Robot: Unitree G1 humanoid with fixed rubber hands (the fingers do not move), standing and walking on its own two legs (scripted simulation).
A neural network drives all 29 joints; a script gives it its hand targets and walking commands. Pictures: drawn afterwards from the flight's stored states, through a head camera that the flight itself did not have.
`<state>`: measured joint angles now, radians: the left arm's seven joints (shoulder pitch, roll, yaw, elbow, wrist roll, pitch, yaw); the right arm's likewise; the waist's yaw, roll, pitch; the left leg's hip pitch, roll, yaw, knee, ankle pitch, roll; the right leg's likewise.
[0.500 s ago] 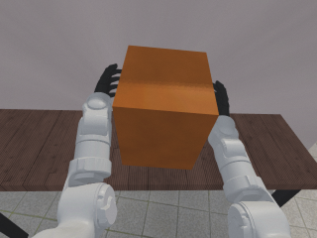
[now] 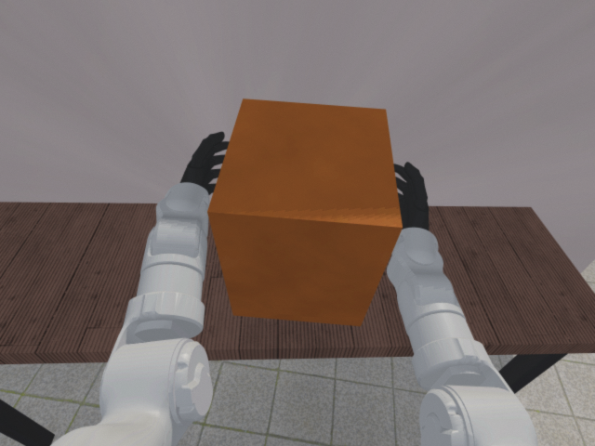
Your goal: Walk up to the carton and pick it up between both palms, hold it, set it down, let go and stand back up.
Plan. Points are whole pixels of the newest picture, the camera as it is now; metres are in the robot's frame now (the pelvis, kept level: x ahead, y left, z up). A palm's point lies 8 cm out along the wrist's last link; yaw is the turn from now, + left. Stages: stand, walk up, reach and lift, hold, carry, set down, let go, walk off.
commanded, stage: set down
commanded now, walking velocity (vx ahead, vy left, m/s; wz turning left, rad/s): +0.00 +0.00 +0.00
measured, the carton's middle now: (304, 218) +0.40 -0.05 +0.10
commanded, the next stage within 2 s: none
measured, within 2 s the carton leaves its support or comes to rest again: rests again in 1.04 s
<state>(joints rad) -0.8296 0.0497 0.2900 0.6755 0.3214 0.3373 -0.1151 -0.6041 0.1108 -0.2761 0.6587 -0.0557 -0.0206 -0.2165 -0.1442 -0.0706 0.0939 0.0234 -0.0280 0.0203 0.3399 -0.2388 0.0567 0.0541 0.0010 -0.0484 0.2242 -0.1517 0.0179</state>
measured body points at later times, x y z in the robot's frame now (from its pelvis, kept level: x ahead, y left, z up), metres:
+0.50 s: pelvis +0.01 +0.01 +0.00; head +0.02 +0.04 +0.45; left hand +0.46 +0.09 +0.13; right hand +0.37 -0.19 +0.11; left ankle -0.02 +0.08 -0.75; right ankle -0.01 -0.13 -0.75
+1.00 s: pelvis +0.01 +0.01 +0.00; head +0.03 +0.03 +0.45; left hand +0.46 +0.09 +0.10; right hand +0.37 -0.19 +0.09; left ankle -0.02 +0.07 -0.75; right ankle -0.01 -0.13 -0.75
